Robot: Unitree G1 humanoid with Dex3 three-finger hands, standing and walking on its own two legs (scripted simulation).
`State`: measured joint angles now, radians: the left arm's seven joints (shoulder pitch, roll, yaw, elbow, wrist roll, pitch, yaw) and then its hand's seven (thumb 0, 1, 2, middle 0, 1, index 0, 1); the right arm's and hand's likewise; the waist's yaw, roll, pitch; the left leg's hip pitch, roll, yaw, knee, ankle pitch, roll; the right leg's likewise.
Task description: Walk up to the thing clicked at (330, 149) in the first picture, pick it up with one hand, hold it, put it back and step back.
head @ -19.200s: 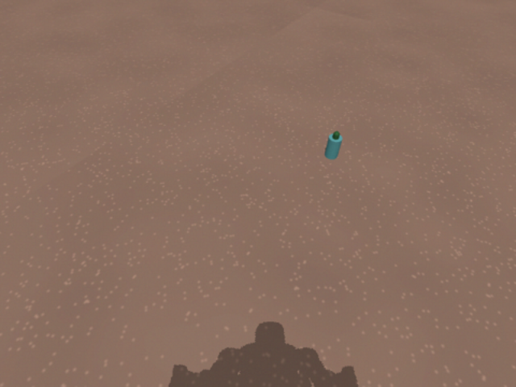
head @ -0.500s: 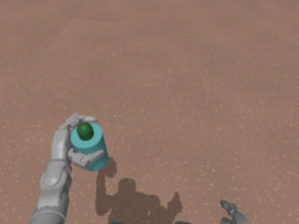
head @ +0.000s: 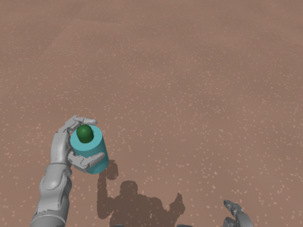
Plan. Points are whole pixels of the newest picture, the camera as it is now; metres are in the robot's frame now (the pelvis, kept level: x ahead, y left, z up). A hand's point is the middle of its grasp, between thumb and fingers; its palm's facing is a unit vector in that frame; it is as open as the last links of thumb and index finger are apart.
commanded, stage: hold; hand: left
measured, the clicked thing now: (90, 147) +0.32 +0.17 +0.03
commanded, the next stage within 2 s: crouch in 0.72 s
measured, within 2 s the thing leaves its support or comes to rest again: neither
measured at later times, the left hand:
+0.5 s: hand (86, 142) +0.33 +0.17 +0.04, palm faces +0.03 -1.00 +0.00, open 10.7 cm
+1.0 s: hand (88, 145) +0.32 +0.17 +0.03, palm faces +0.03 -1.00 +0.00, open 10.7 cm
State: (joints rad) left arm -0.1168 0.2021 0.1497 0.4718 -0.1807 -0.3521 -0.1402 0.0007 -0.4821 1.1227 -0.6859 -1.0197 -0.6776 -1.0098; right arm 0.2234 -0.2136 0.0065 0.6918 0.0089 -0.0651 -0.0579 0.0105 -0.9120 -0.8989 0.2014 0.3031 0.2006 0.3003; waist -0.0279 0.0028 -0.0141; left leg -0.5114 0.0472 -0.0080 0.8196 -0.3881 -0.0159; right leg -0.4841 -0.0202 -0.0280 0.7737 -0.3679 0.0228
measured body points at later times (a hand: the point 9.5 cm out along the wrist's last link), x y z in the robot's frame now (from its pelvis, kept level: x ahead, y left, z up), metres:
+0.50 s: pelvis +0.01 +0.00 +0.00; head +0.04 +0.02 +0.45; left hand +0.32 +0.23 +0.04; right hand +0.13 -0.24 -0.11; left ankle +0.02 +0.13 -0.71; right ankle +0.02 -0.14 -0.71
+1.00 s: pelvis +0.00 +0.00 +0.00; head +0.04 +0.01 +0.44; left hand +0.32 +0.22 +0.03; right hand +0.13 -0.25 -0.11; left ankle +0.02 +0.13 -0.71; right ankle +0.02 -0.14 -0.71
